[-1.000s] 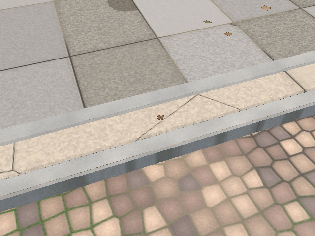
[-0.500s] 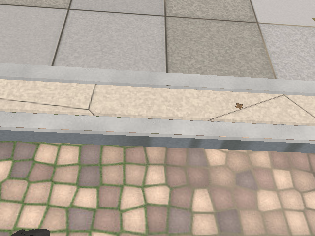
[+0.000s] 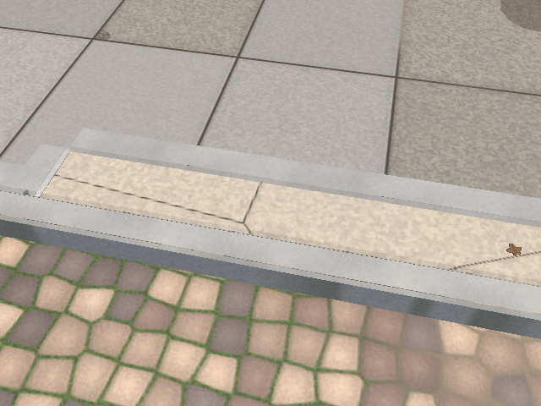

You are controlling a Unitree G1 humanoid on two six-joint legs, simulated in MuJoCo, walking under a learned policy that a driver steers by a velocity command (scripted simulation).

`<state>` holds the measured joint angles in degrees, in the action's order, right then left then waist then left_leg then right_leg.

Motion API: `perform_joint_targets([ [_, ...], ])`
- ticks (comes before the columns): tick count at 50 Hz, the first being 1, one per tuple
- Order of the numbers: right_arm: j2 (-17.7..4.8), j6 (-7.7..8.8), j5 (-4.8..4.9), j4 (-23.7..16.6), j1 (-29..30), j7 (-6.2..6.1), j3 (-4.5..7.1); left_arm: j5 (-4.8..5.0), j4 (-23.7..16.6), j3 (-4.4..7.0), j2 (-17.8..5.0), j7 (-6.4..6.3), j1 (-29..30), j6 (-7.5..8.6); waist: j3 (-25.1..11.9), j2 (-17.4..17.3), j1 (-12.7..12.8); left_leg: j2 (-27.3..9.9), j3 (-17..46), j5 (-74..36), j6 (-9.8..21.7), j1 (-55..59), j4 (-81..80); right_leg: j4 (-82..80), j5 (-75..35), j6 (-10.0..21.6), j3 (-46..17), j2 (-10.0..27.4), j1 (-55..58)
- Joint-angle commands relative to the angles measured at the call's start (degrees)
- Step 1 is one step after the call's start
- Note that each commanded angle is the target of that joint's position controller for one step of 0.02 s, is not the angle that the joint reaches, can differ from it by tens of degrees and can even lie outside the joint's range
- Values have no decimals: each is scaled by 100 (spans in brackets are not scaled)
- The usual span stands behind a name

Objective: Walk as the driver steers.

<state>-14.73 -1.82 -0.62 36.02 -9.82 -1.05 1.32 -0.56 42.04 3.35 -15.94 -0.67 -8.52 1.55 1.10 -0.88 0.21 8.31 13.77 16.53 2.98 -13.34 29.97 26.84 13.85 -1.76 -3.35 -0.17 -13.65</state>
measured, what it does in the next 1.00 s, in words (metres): walks ahead: right foot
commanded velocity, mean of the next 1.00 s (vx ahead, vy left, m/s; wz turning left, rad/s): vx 0.65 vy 0.00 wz -0.18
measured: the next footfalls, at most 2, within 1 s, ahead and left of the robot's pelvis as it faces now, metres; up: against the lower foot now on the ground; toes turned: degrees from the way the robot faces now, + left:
right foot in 0.76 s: +0.49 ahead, -0.09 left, +0.00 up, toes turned -7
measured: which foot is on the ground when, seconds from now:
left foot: down 0.00-0.78, up 0.80-1.00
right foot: down 0.00-0.36, up 0.38-0.74, down 0.76-1.00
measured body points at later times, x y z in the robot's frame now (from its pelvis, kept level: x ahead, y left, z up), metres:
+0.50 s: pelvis +0.11 +0.01 +0.00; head +0.13 +0.03 +0.45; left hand +0.27 +0.27 -0.11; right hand +0.10 -0.26 -0.11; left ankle +0.03 +0.11 -0.74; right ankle +0.08 -0.11 -0.67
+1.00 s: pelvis +0.50 -0.06 +0.00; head +0.52 -0.07 +0.45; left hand +0.54 +0.22 -0.13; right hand +0.63 -0.33 -0.09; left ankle +0.59 +0.09 -0.66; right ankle +0.45 -0.09 -0.74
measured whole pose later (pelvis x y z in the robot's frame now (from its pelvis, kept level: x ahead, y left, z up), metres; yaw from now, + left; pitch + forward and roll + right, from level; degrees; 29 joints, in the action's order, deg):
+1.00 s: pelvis +0.50 -0.06 +0.00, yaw -14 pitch +1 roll -1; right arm -14.4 4.8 -4.7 39.9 -6.2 1.1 -0.9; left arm -0.4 50.5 3.7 -16.9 0.7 -26.2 2.7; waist 1.2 -1.2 2.5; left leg -6.6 4.2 14.8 -1.4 -37.6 63.4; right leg 20.8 13.1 9.6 -3.9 -11.9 -7.7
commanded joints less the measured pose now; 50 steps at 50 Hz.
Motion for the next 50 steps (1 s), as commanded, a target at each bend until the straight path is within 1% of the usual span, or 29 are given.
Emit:
perform_joint_targets([
  [1,-712,173,-84,-192,-553,18,220,-32,-377,112,-652,-10,242,61,-808,1035,-268,-538,-48,236,-286,-277,-9,-314,-3179,1144,-1183,1395,1119],
  [6,-652,46,-29,-243,-230,9,250,22,-304,85,-662,-11,264,91,-480,590,-63,-659,-94,-1041,-278,-111,-324,-188,-1640,646,-669,714,809],
  [7,-547,60,-117,1,-558,98,188,-126,-163,82,-671,-5,90,-143,-575,498,-76,-535,-219,-521,-96,91,-414,-273,-728,580,-554,588,808],
  [8,-576,59,-166,65,-641,147,217,-140,-150,142,-785,25,-51,-270,-437,550,29,-333,-401,609,58,-134,-152,-319,1041,646,-566,388,786],
  [10,-603,75,-202,-43,-350,246,217,-122,-11,199,-990,95,-498,-350,291,785,247,-287,-636,1740,199,-1131,382,-1013,3545,1084,-1546,850,558],
  [11,-450,122,-163,-131,-143,264,163,-102,61,256,-1111,113,-599,-316,617,1005,278,-323,-1035,1229,165,-1362,748,-1386,3876,1340,-2128,1301,434],
  [12,-471,356,374,-285,-66,167,194,304,-43,199,-1003,-5,-539,-41,782,1043,184,-686,-1115,916,92,-1569,1023,-1641,3596,1582,-2634,1844,225],
  [14,-572,633,318,-228,-171,112,216,303,-16,186,-1060,-40,-483,192,757,972,78,-983,-1064,987,124,-1382,1117,-1825,3143,1616,-2639,1981,13],
  [16,-514,749,266,47,-808,152,231,302,-205,147,-997,21,110,198,541,979,-379,-864,-1473,472,227,125,-29,-1566,2412,1249,-1520,1386,-765],
  [17,-537,775,182,329,-1347,162,288,250,-304,115,-864,29,292,196,314,770,-610,-571,-1692,85,150,1123,-139,-995,2078,1057,-915,928,-1258],
  [18,-802,656,-235,646,-2177,231,336,-209,-270,177,-813,129,518,90,138,-318,-1026,-694,-1120,473,283,2290,-694,324,1951,913,-235,251,-2084],
  [19,-1454,651,-332,676,-2934,217,516,-174,-666,22,-282,184,877,124,-94,-2031,-1381,-2357,1782,2717,733,2852,-2035,2601,1548,640,571,-395,-3244],
  [20,-1322,603,-305,631,-2637,224,462,-202,-809,55,-460,226,988,138,248,-1383,-1059,-2833,3133,2921,1137,2458,-2287,3272,1482,785,-95,-317,-3893],
  [21,-1156,594,-266,565,-2204,206,429,-132,-751,70,-510,260,1000,131,593,-500,-763,-2800,2505,2604,1123,2382,-2018,3658,894,828,-224,105,-4242],
  [22,-1051,626,-223,554,-2070,201,406,-142,-639,53,-511,311,818,155,407,-140,-619,-2576,1957,2251,971,2301,-1971,3652,478,800,-146,269,-4066],
  [24,-886,682,-171,630,-1954,173,311,-239,-538,41,-503,403,596,134,284,-280,-427,-2240,1269,1816,790,2033,-2271,3460,166,667,53,421,-3674],
  [29,-743,772,-37,1025,-2140,156,242,-208,-872,-87,-366,526,1449,64,753,-403,-467,-1805,17,-11,781,1479,-2810,2220,-681,354,572,352,-3409],
  [33,-894,835,-42,1345,-2086,166,237,-129,-997,-178,-303,519,1710,44,843,-520,-418,-1958,-1006,-2108,622,1318,-3187,1049,-1083,717,1051,129,-2172],
  [35,-970,857,-71,1467,-2096,142,223,-150,-926,-142,-401,435,1444,34,485,-607,-233,-2015,-1565,-5133,464,1641,-2362,981,-846,984,1306,-283,-1428],
  [36,-1073,827,-119,1517,-2107,96,240,-164,-817,-96,-506,395,1022,43,104,-742,9,-2077,-1753,-6564,381,1837,-1556,1087,-612,1085,1382,-516,-945],
  [37,-1213,764,-169,1518,-1993,34,280,-157,-544,-18,-664,343,95,55,-429,-852,462,-2128,-1896,-7357,288,1767,-384,1162,-330,1195,1369,-718,-43],
  [38,-1283,692,-179,1452,-1741,-14,296,-149,-114,91,-834,273,-1168,51,-985,-727,1070,-2028,-2024,-7308,180,1291,1181,911,-180,1323,1272,-787,1241],
  [39,-1112,703,-226,1315,-1612,-33,246,-186,160,251,-1236,166,-2157,42,-1438,-212,1376,-1715,-2016,-5360,136,-40,3199,844,977,1454,174,-90,2664],
  [40,-419,843,-100,1044,-1668,96,104,-157,233,375,-1673,126,-1947,-23,-1573,1781,674,-459,-1807,124,-167,-2244,5417,-469,2615,2078,-3252,1228,3492],
  [41,-766,948,-132,830,-1476,140,112,-89,91,384,-1620,192,-1443,-28,-1567,1266,535,-571,-775,249,-8,-3130,5896,-1326,2874,2372,-4696,1473,3471],
  [43,-831,1046,-180,641,-708,158,56,-58,177,308,-1091,179,-1140,40,-300,-58,273,-1168,-778,-413,9,-2960,5035,-1512,1507,2169,-3431,1244,1783],
  [44,-720,992,-277,518,-494,156,21,-50,227,278,-999,138,-1047,94,-61,-205,63,-1330,-781,-337,-81,-2628,4565,-1584,852,2082,-2922,979,1082],
  [47,-540,697,-474,389,-449,182,-61,21,305,186,-813,119,-1074,246,206,-35,-274,-1462,-933,135,-393,-2270,3921,-1730,-40,2123,-2181,510,32],
  [50,-357,603,-403,-109,641,247,-168,37,286,184,-828,96,-1316,310,584,101,-71,-1429,-1411,-464,-626,-2509,3027,-1918,-1026,2053,-1982,317,-502],
])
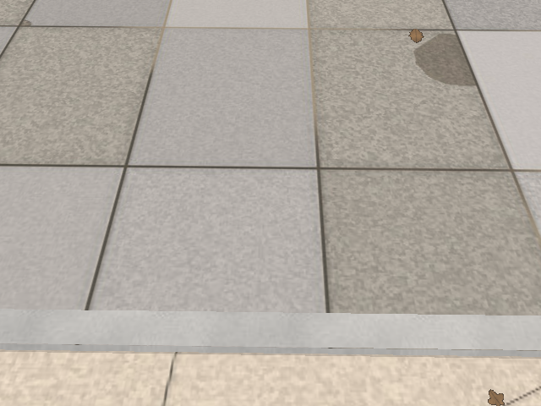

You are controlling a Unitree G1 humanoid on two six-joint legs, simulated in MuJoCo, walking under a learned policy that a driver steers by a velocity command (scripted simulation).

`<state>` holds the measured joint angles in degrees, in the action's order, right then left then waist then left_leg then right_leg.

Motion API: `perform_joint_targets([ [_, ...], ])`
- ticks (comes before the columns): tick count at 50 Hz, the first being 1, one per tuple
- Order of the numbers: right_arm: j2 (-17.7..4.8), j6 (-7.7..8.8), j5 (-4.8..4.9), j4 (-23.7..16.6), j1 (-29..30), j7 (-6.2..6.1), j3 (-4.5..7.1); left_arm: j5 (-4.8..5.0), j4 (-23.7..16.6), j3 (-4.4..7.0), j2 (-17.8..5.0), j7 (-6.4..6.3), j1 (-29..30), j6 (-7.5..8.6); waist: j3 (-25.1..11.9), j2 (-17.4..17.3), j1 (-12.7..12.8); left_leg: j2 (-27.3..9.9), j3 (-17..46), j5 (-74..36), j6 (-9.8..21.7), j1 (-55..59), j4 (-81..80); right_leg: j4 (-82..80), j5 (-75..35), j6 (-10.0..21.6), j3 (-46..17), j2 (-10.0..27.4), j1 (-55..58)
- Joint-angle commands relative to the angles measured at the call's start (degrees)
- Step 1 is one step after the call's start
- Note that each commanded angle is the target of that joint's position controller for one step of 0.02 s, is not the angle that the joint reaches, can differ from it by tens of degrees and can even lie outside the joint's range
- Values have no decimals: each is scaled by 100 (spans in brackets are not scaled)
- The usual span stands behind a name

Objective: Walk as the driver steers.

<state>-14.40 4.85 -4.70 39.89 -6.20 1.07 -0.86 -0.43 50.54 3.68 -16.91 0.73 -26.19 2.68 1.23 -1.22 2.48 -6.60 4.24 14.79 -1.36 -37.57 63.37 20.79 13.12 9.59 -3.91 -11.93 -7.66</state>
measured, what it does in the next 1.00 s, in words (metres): climbs: left foot 0.11 m higher, then left foot 0.10 m higher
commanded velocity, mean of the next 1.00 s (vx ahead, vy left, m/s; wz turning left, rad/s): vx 0.87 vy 0.00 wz -0.28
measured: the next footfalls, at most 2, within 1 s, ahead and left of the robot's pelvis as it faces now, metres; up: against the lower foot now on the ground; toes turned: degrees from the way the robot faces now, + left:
left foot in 0.04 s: +0.17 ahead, +0.19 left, +0.11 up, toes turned +1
left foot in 0.28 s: +0.47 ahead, +0.14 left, +0.10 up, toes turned -17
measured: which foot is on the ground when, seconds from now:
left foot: up 0.00-0.02, down 0.04-0.12, up 0.14-0.26, down 0.28-0.70, up 0.72-1.00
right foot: down 0.00-0.30, up 0.32-0.70, down 0.72-1.00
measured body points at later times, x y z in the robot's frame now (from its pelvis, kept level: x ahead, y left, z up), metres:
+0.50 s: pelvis +0.48 +0.04 +0.07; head +0.51 +0.04 +0.52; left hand +0.70 +0.26 -0.04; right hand +0.43 -0.24 -0.06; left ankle +0.43 +0.15 -0.64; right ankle +0.40 -0.07 -0.48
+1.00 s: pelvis +0.91 -0.07 +0.10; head +0.96 -0.09 +0.54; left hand +1.03 +0.17 -0.03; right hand +1.00 -0.36 -0.01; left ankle +1.13 -0.01 -0.58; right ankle +0.79 -0.09 -0.64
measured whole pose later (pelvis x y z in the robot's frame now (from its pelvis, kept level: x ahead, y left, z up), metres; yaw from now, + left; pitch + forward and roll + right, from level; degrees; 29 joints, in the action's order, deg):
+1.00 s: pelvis +0.91 -0.07 +0.10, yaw -15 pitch +1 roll -1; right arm -15.8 4.8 1.4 41.4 -9.3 1.1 3.0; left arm 0.0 47.0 1.7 -14.1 -2.5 -17.1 5.2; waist 5.5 -1.7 2.6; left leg -1.9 -0.7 -1.6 -1.6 -41.1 43.4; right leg 19.9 21.2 4.5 9.5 -4.0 0.3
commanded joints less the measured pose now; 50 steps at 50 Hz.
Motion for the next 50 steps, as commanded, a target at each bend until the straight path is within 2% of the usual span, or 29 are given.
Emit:
perform_joint_targets([
  [1,-248,-80,47,-593,468,42,-12,-28,-580,162,-720,-70,355,180,481,294,-264,115,-548,-335,-211,-236,-194,-1136,-1581,895,-1896,1482,-948],
  [4,-494,-139,-117,-863,1186,-9,33,53,-334,197,-774,-143,-966,97,197,-187,297,226,-525,1071,-83,-2899,1320,-311,-2478,958,-2549,1613,1905],
  [6,-193,69,-145,-1488,2659,30,-104,-116,306,197,-713,-363,-2722,91,-12,336,1214,429,-687,2356,229,-5395,2113,650,-5254,1009,-3140,1992,4787],
  [8,-79,219,-8,-2147,4076,-59,-171,-396,898,220,-626,-604,-4123,150,-168,1090,1988,486,-171,4131,299,-7954,3513,1413,-6933,1032,-3738,2492,6911],
  [10,225,355,105,-2959,5436,-76,-343,-458,1195,222,-481,-798,-4580,195,-51,1334,2248,561,16,5553,300,-8837,3908,1064,-7466,887,-3747,2668,6736],
  [11,417,419,195,-3225,5364,-16,-456,-352,1021,203,-324,-833,-3566,204,167,853,1613,534,106,4948,376,-7065,2427,146,-7390,603,-3617,2696,4903],
  [12,577,421,306,-2964,4122,119,-580,-107,420,165,-227,-741,-1717,151,-227,-260,444,832,-424,2720,454,-2432,-303,-637,-7322,258,-2783,2064,1586],
  [13,609,291,278,-2093,894,256,-384,410,20,155,-424,-530,-568,305,-2258,-436,-1171,1321,-515,-355,567,4521,-126,39,-7996,384,-2389,1431,-2303],
  [14,-285,-60,330,-1364,-1988,0,194,574,-74,509,-1696,-216,187,619,-3167,938,-2830,737,379,-460,810,7175,-284,1593,-8171,128,-2661,1494,-3389],
  [15,-1339,-161,288,-901,-2585,-187,575,410,-80,483,-1193,-3,261,931,-3780,-600,-2569,-1038,2659,929,1101,6762,-1245,3951,-986,-368,-2187,795,-2684],
  [16,-2181,-353,129,-431,-3034,-283,804,358,-438,513,-1304,184,481,933,-3842,-2711,-2454,-1475,4577,-1246,1050,5790,-2628,6616,402,-605,-1472,59,-2637],
  [17,-1654,-244,263,-474,-1897,-234,701,132,-637,424,-861,165,347,878,-2618,-2558,-1478,-1375,4732,-1892,989,5273,-3007,7070,275,-568,-1334,253,-3402],
  [19,-509,-68,196,-353,-492,-177,447,-114,-327,260,24,127,-167,464,-475,-502,-330,-1004,3565,-1177,1085,3317,-3257,7240,73,-638,-557,759,-3690],
  [21,246,93,286,220,-651,-82,299,-240,-513,74,639,90,28,146,-63,-107,84,-626,2635,-415,1210,2506,-3616,8152,387,-418,-379,815,-4099],
  [22,423,202,340,603,-960,9,282,-193,-806,-34,904,46,334,96,-70,-552,164,-613,2170,-878,1164,2603,-3628,8561,663,-246,-417,723,-4587],
  [24,620,249,398,967,-1061,118,252,-143,-1293,-248,995,-12,1034,32,166,-374,375,-271,1016,-724,757,1968,-4403,7298,861,-49,-383,878,-4603],
  [27,272,299,402,986,-932,-26,255,-145,-1804,-208,227,113,2073,78,730,-441,299,335,-334,-2854,659,1318,-5411,4138,-181,-345,360,866,-3318],
  [29,-165,358,562,997,-1397,-121,327,-131,-1703,-293,311,343,2164,146,176,75,219,226,-601,-3501,747,1162,-6017,2399,-1907,-441,1071,834,-1092],
  [32,-1167,380,522,906,-1998,-185,564,-158,-1460,-237,-53,323,2086,66,-404,-174,213,-102,-545,-7183,622,2975,-5339,1865,-1564,-385,1358,269,-376],
  [35,-1291,29,363,963,-1691,-350,607,-219,-818,40,-769,10,-74,23,-876,-685,1472,-99,-638,-6842,399,3216,-1213,313,-1454,311,509,971,1359],
  [36,-655,-3,258,708,-1623,-271,499,-277,-668,103,-980,-62,-161,31,-1183,308,994,680,-504,-241,542,1561,954,1122,-926,413,-298,1828,2700],
  [37,-14,66,426,472,-2516,-291,314,-411,-893,34,-1069,-56,-27,140,-1641,1171,183,1004,359,1999,680,297,2355,1900,-4196,697,-2162,3233,3503],
  [38,-586,21,663,423,-2403,-324,406,-257,-912,104,-850,-91,157,122,-1812,587,392,927,335,1358,617,-500,2655,847,-3279,1211,-2684,3467,3487],
  [40,-713,-88,506,461,-1788,-261,422,-200,-911,-37,-338,-144,1035,251,-163,-150,-151,565,76,743,443,-455,1831,-22,-3892,834,-1563,2965,1517],
  [42,-537,-290,385,634,-2078,-165,413,-121,-794,-113,-197,-111,973,382,159,-145,-476,448,16,495,296,200,1127,-361,-5039,302,-523,2699,501],
  [43,-518,-210,885,592,-1895,-173,488,39,-952,-119,46,-36,1545,448,184,414,-525,269,294,386,179,-2,1040,-489,-4672,115,-259,2503,478],
  [44,-535,-191,908,476,-1694,-171,484,48,-994,-120,-6,-30,1788,471,172,495,-604,214,150,238,139,147,612,-648,-4496,-44,49,2370,56],
  [47,-178,8,665,65,-1011,-60,369,30,-1002,-79,-286,-261,2113,408,385,547,-583,506,-769,-1196,-76,1007,-1498,-724,-4416,-456,1293,1641,-1127],
  [50,-201,48,544,0,-1065,140,430,100,-861,8,-694,-509,1442,342,-385,681,-384,1156,-1314,-2713,-55,2033,-2664,276,-5014,-768,1497,1604,-566],
])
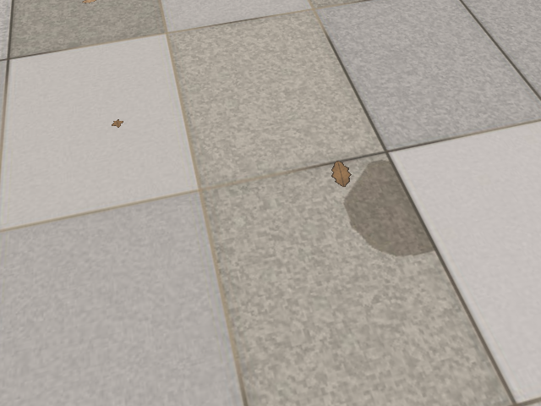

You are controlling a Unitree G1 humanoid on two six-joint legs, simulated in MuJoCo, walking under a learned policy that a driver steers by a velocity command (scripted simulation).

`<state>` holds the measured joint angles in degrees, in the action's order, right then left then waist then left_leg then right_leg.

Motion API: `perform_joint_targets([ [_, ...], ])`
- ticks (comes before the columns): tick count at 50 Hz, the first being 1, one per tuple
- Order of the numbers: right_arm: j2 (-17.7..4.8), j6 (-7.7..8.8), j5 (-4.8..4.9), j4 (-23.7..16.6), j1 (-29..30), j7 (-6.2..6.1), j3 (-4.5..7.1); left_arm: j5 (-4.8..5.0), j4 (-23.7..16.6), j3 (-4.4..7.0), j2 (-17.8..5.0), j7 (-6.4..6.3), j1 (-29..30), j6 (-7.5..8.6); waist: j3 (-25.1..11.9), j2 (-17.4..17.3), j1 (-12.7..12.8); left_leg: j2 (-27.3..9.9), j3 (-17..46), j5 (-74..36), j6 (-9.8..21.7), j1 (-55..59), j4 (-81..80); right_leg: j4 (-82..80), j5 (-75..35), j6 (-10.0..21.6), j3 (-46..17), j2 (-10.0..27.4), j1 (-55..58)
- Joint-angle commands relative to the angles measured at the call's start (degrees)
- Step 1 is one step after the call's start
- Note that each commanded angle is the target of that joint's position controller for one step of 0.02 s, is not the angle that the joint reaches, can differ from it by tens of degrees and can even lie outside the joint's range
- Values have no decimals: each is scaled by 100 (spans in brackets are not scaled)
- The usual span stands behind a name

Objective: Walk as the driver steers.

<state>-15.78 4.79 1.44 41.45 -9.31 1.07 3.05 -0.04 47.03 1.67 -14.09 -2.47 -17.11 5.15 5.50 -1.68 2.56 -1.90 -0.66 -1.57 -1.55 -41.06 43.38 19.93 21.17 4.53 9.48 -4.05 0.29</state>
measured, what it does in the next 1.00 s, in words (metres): walks ahead, turning left: left foot, then right foot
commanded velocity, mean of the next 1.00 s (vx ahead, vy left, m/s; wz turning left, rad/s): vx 0.08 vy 0.00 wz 0.57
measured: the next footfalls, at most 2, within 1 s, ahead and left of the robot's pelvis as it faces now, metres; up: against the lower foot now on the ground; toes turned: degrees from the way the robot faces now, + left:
left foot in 0.08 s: +0.29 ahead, +0.07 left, +0.00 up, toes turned +3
right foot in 0.64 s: +0.41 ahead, -0.08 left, +0.00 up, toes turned +39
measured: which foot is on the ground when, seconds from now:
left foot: up 0.00-0.06, down 0.08-0.64, up 0.66-0.98, down 1.00-1.00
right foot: down 0.00-0.08, up 0.10-0.62, down 0.64-1.00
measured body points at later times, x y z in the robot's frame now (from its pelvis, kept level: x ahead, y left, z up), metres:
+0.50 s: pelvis +0.22 +0.00 +0.00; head +0.25 +0.04 +0.45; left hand +0.30 +0.33 -0.09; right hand +0.49 -0.21 -0.06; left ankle +0.25 +0.07 -0.73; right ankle +0.40 -0.13 -0.68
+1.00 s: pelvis +0.27 -0.03 +0.00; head +0.29 -0.02 +0.45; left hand +0.25 +0.25 -0.11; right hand +0.53 -0.18 -0.11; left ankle +0.18 +0.07 -0.73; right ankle +0.38 -0.10 -0.73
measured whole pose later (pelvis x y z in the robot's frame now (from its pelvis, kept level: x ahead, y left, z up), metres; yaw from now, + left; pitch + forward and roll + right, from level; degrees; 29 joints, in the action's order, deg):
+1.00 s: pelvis +0.27 -0.03 +0.00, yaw +35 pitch +0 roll +0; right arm -15.5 -2.3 0.5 38.9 -13.3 -1.3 2.6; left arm 0.3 40.4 0.8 -12.2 -1.5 -10.2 -1.2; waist 2.5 -1.0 0.5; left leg 0.0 4.2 18.4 -3.3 -11.8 31.1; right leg 29.7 11.4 0.4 -3.9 -2.1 -17.9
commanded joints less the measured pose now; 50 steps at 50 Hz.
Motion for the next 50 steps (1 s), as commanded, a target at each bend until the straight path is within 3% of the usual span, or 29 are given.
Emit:
perform_joint_targets([
  [1,-268,-5,-75,-185,-1013,193,129,103,-566,240,-1072,-228,640,61,-1026,950,-579,774,-782,-911,102,2738,-723,781,-6167,-363,118,943,-1219],
  [2,-554,-85,-81,-172,-1420,214,251,143,-681,278,-1138,-240,835,16,-1245,1078,-848,833,-677,-649,304,3198,-754,1372,-6413,-438,43,1068,-1173],
  [3,-943,-168,-75,-56,-2122,185,426,167,-806,285,-1109,-201,1093,-18,-1495,921,-1292,803,-445,-722,572,3931,-886,2403,-6038,-493,-29,1081,-1324],
  [4,-1087,-247,-74,83,-2633,107,488,199,-872,237,-897,-89,1333,-23,-1348,87,-1650,483,33,-1366,867,4463,-1485,4241,-3245,-632,-37,621,-1811],
  [5,-1126,-240,-225,-18,-2304,-1,407,-103,-1036,49,-94,140,1043,-27,-1061,-1821,-1051,-171,1285,-4510,1285,4996,-1054,6516,1931,-784,-227,-358,-3239],
  [6,-1466,-73,-599,-596,-1494,3,324,-43,-1108,-56,-100,237,-508,-26,-2632,-1601,-210,-1657,4105,-4747,2599,5839,-1297,7860,1950,-924,-1745,-506,-3964],
  [7,-1466,-139,-474,-1070,-763,31,431,9,-1152,41,-872,283,-259,-40,-3016,-665,-423,-1708,4609,-2247,2777,5505,-2095,7602,1240,-752,-2096,-262,-3863],
  [8,-1194,-180,-236,-1173,-397,38,371,24,-1279,130,-1124,245,422,-109,-1974,205,-354,-1290,4174,-454,2492,4509,-2382,6956,816,-665,-1968,-88,-4124],
  [9,-1008,-219,-41,-1189,-252,7,304,-65,-1307,150,-1058,155,667,-202,-1593,772,-208,-977,3908,520,2165,3809,-2584,6455,527,-661,-1929,112,-4016],
  [11,-1002,-296,-43,-1216,-120,-58,314,-93,-1369,175,-996,97,777,-344,-1070,452,-47,-473,3363,250,1836,2814,-2698,5520,363,-735,-1940,182,-3583],
  [13,-989,-366,-57,-1160,-222,-157,335,-120,-1329,146,-757,63,858,-344,-1071,276,-110,-157,2842,-932,1641,2643,-2465,4699,232,-856,-1838,151,-3393],
  [15,-1129,-458,-27,-1108,-392,-292,397,-101,-1358,127,-608,18,1076,-337,-1392,169,-213,-79,2768,-1690,1461,2960,-2221,4160,-75,-993,-1855,38,-3475],
  [17,-1201,-595,23,-1161,-332,-412,434,-28,-1369,155,-634,-10,1255,-374,-1582,-53,-259,-14,2867,-1183,1190,3199,-2140,3808,-437,-1057,-1971,6,-3598],
  [19,-1180,-701,48,-1233,-229,-475,439,2,-1373,189,-657,-22,1474,-392,-1459,-274,-324,106,2988,-286,959,3155,-2169,3435,-717,-1048,-2033,-26,-3631],
  [23,-1074,-788,-16,-1291,-180,-471,431,0,-1359,255,-701,10,1733,-294,-1217,-685,-462,183,3255,502,957,3201,-2133,2735,-891,-992,-2080,-31,-3477],
  [27,-918,-779,-107,-1322,-214,-417,340,-39,-1310,266,-778,126,1791,-149,-1315,-783,-635,-27,3453,-608,1152,3383,-1712,2118,-814,-874,-1958,89,-2948],
  [30,-878,-781,-85,-1355,-47,-352,279,-8,-1183,319,-828,221,1469,-98,-1221,-701,-463,22,3631,-702,1112,3132,-1526,1059,-1068,-689,-1814,142,-1990],
  [31,-837,-778,-44,-1340,3,-326,252,-1,-1118,339,-811,239,1330,-90,-1122,-540,-338,188,3557,-129,985,2887,-1405,355,-1792,-586,-1736,209,-1461],
  [32,-642,-753,-57,-1246,-339,-277,187,-63,-1164,352,-929,227,1406,-113,-1182,114,-476,539,3212,1634,723,2477,-849,111,-2576,-310,-2229,820,-820],
  [33,-578,-705,-106,-1130,-912,-240,159,-182,-1337,382,-1250,179,1523,-202,-1237,1382,-753,1337,2351,3851,302,1813,369,295,-4527,405,-3228,1978,-280],
  [34,-1132,-651,-52,-1225,-690,-245,321,-261,-1212,444,-1326,171,987,-251,-1232,1749,-414,1481,1680,4364,-15,1210,1523,71,-4560,1252,-4144,2681,-510],
  [35,-1431,-637,-85,-1169,-414,-272,416,-151,-1203,436,-1202,148,950,-264,-1097,1200,-305,1112,1537,3831,-204,1051,2245,84,-3718,1266,-4079,2552,-765],
  [36,-1376,-700,-81,-1069,-271,-309,418,-76,-1212,365,-977,111,1049,-307,-982,812,-277,996,1466,3386,-292,1055,2563,124,-2970,981,-3577,2153,-941],
  [37,-1158,-794,-95,-974,-301,-341,364,-19,-1257,286,-837,85,1133,-353,-915,655,-286,980,1387,3183,-366,1075,2888,103,-2479,760,-3264,1877,-1068],
  [41,-545,-785,-40,-949,-280,-325,157,-68,-1218,158,-657,60,1216,-502,-737,1006,-286,772,724,2721,-462,1313,2217,-168,-1615,562,-2425,1186,-1255],
  [44,-330,-709,-76,-919,-133,-293,63,-45,-1135,188,-743,67,1036,-562,-868,1324,-129,338,373,2875,-464,1882,530,-141,-1375,626,-2417,1163,-1005],
  [47,-445,-640,-51,-736,-250,-263,100,-13,-1030,232,-913,67,750,-602,-914,1332,-26,299,264,2539,-336,2400,-747,-25,-1374,752,-2721,1381,-928],
  [49,-391,-603,-92,-497,-606,-238,102,83,-950,195,-836,66,678,-594,-847,1122,-248,379,178,1542,-95,3095,-2071,119,-1394,559,-2668,1296,-1268],
  [50,-507,-583,-172,-505,-616,-238,105,79,-869,178,-784,82,469,-539,-868,918,-229,196,452,1116,86,3510,-2181,203,-1337,296,-2591,1227,-1593],
])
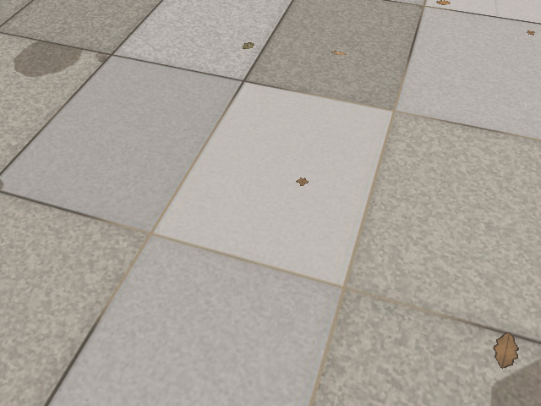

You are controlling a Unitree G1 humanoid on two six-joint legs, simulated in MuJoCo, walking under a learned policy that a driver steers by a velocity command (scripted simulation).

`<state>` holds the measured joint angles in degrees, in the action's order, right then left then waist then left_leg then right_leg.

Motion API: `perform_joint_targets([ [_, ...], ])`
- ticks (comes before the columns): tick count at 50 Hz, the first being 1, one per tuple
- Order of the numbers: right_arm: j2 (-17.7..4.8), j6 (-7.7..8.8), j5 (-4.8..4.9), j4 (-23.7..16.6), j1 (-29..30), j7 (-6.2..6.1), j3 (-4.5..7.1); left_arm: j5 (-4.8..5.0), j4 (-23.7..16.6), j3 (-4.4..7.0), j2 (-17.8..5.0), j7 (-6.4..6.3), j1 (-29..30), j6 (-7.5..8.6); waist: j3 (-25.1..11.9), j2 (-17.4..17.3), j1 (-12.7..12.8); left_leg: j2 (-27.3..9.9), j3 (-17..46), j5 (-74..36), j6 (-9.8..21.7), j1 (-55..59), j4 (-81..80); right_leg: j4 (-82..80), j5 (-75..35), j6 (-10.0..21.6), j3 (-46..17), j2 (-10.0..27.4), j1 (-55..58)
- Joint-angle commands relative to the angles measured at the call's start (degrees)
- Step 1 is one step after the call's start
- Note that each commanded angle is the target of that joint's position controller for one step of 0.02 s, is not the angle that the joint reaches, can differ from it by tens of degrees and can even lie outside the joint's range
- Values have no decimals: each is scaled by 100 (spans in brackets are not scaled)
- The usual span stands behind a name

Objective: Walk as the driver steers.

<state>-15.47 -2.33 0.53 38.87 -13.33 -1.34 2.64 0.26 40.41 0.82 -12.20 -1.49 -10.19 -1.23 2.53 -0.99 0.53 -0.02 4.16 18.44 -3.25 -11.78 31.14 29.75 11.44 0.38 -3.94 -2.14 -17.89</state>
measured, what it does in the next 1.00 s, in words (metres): walks ahead: right foot, then left foot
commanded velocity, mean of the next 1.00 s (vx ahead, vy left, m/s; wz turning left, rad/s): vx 0.56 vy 0.00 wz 0.02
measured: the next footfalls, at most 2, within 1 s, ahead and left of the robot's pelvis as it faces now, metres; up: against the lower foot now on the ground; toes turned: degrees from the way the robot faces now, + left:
right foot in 0.46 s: +0.17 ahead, -0.15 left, +0.00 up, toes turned -2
left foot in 0.94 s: +0.61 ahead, +0.04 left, +0.00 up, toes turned +2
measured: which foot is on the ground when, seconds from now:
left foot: down 0.00-0.46, up 0.48-0.92, down 0.94-1.00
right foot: down 0.00-0.18, up 0.20-0.44, down 0.46-0.96, up 0.98-1.00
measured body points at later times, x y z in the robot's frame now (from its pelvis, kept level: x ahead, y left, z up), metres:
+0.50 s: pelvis +0.10 -0.05 -0.01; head +0.10 -0.06 +0.44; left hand +0.24 +0.24 -0.09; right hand +0.14 -0.33 -0.14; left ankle -0.02 +0.12 -0.70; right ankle +0.13 -0.15 -0.74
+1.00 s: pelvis +0.43 -0.04 -0.02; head +0.49 -0.04 +0.43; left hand +0.39 +0.22 -0.15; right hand +0.66 -0.27 -0.11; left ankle +0.57 +0.03 -0.73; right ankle +0.18 -0.16 -0.65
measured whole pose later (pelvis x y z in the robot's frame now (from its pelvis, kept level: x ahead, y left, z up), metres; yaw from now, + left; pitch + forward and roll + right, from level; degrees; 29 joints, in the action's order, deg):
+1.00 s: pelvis +0.43 -0.04 -0.02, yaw -1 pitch +2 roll +0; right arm -14.8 5.5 -0.4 39.3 -1.5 1.9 0.8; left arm -0.1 52.9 1.0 -13.8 -0.4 -26.0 3.4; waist 4.0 -0.5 3.0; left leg 2.0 -4.9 4.6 5.7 -31.0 33.3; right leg 53.8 29.6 0.6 -5.1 -3.2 -2.0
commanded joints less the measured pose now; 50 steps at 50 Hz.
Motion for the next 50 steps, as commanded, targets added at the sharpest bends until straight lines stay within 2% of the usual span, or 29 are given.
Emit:
perform_joint_targets([
  [1,-823,137,-172,-310,-249,-29,183,-60,-243,221,-855,36,-272,198,-730,191,71,-531,447,-1733,478,1005,-667,-372,-243,405,-893,822,-191],
  [2,-823,168,-222,-140,-174,20,198,-97,-301,177,-577,67,-199,269,-722,-884,216,-692,652,-1036,786,226,-687,-219,317,64,-85,254,92],
  [3,-420,224,-233,-269,68,68,87,-165,-294,185,-672,71,91,287,-511,-719,68,-664,727,-451,854,-228,-932,-121,186,-138,-68,240,391],
  [4,-271,264,-258,-227,108,73,35,-162,-277,201,-647,78,193,279,-401,-623,64,-581,672,-46,755,-418,-989,-130,21,-169,-81,239,497],
  [7,-394,368,-183,-148,-40,50,41,-116,-157,228,-638,47,56,214,-58,-444,49,-400,535,31,571,-679,-942,-126,-253,-101,-171,279,521],
  [8,-481,360,-148,-63,-333,24,76,-84,-76,240,-652,43,-72,205,-237,-497,-51,-350,570,1178,655,-540,-1089,121,583,-88,95,51,434],
  [10,-1107,339,-43,-13,-824,-4,261,133,-229,329,-839,82,282,287,358,-1083,-416,-1317,2092,3591,1375,-265,-2044,1376,1630,-49,659,-160,-1062],
  [11,-1241,401,-10,21,-903,-31,297,251,-418,353,-909,110,652,374,813,-1193,-541,-1891,2981,3791,1770,-256,-2476,2105,1647,80,311,212,-1851],
  [12,-1132,504,1,54,-880,-50,264,310,-462,373,-909,142,665,467,1016,-1040,-463,-2083,3239,3424,1920,113,-2556,2494,1559,190,55,482,-2581],
  [15,-798,653,54,-10,-649,-8,187,155,-366,327,-798,271,486,691,479,-518,-350,-1743,2289,1814,1618,1039,-2319,2082,790,255,73,773,-2862],
  [18,-963,661,114,-101,-410,89,235,99,-311,250,-671,372,450,740,95,-734,-290,-1136,1041,806,1377,148,-2274,933,245,72,581,478,-1010],
  [19,-1154,626,-293,121,-585,189,319,-342,-371,280,-710,515,436,436,-25,-845,-243,-884,736,1181,1348,-159,-2335,673,622,72,989,204,-355],
  [20,-1098,613,-282,133,-545,230,335,-306,-334,316,-768,533,199,310,52,-879,-135,-956,716,1385,1361,-573,-2291,556,380,98,1142,162,272],
  [22,-923,602,-265,141,-322,231,288,-220,56,427,-1007,417,-1066,277,-21,-312,541,-774,457,1055,1260,-1401,-1258,313,514,144,1187,6,1765],
  [23,-669,623,-343,109,-117,234,205,-255,404,537,-1306,326,-2323,367,-436,599,1211,-339,-29,286,1161,-2044,740,63,1120,210,606,387,2935],
  [24,109,693,-296,-311,268,205,-6,-410,424,602,-2030,240,-3136,464,-843,2408,1437,347,-216,1525,951,-3243,3305,-1260,3962,501,-2218,2061,3297],
  [25,-57,718,-190,-466,114,193,17,-372,212,542,-1928,223,-2290,465,-465,1917,886,659,646,1035,1037,-4120,4182,-2486,4968,876,-4673,2463,2589],
  [26,-346,693,-202,-422,174,220,77,-308,82,499,-1696,232,-1504,446,10,949,380,32,525,234,1076,-4393,4401,-2230,4639,967,-4046,2573,2210],
  [27,-575,686,-298,-303,165,300,111,-241,21,445,-1435,264,-1186,481,-43,430,209,-312,236,-250,993,-3935,4054,-2004,3784,888,-3147,2223,1756],
  [30,-511,533,-384,-77,-3,482,82,-197,133,305,-1084,246,-1144,603,6,704,-21,-593,-107,-799,665,-3175,3561,-2371,2630,817,-1761,1480,992],
  [35,-416,437,-294,-371,1071,500,7,-70,506,284,-940,267,-1864,700,473,317,175,-603,-447,-1620,447,-3942,2532,-2840,1090,1045,-847,1297,1402],
  [40,-249,478,-217,-642,2032,559,-113,-66,775,241,-901,217,-2154,771,701,369,336,-447,-843,-2329,634,-3196,905,-3257,-596,1009,-125,1283,1678],
  [42,-125,536,-261,-638,2107,541,-172,-74,933,218,-912,188,-2160,750,752,316,297,-219,-1071,-2229,806,-2716,307,-2914,-2554,930,260,1222,2029],
  [45,-309,631,-344,-336,1203,368,-108,-134,1159,246,-1188,100,-2212,685,-54,772,-128,516,-1285,-1708,1047,-1179,35,-1145,-6387,624,421,1247,2584],
  [46,-850,808,236,-355,421,326,183,97,1030,339,-1565,36,-1905,524,-842,1089,-817,299,-728,-2391,1148,-191,-286,25,-6842,467,243,1391,2639],
  [47,-1108,821,219,39,-696,243,239,17,860,339,-1576,-1,-1417,449,-1556,851,-1363,-139,-442,-3187,1201,1289,-447,1435,-5974,264,371,1159,1978],
  [48,-1577,807,-7,331,-1262,179,263,-317,619,142,-738,31,-1757,478,-2370,-960,-823,-1408,839,-5514,1354,3512,586,3404,-347,85,295,227,37],
  [49,-1359,860,-174,355,-1397,278,232,-24,925,-4,-297,117,-2919,576,-3594,-1716,-514,-2580,3532,-5076,2561,4813,-81,5289,2656,-60,-818,-635,-1434],
  [50,-977,799,-161,226,-915,270,197,146,1018,179,-984,128,-2437,624,-3055,-625,-637,-2223,2851,-4809,2364,3859,-479,5501,2261,-50,-998,-227,-1519],
])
